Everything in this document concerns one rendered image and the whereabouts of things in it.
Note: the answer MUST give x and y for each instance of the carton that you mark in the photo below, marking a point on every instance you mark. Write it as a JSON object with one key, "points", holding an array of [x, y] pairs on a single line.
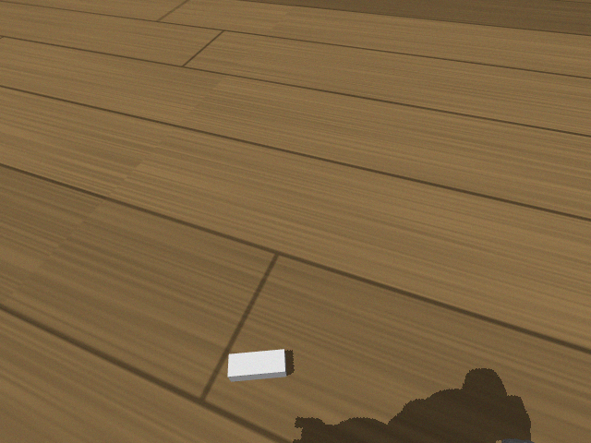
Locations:
{"points": [[256, 365]]}

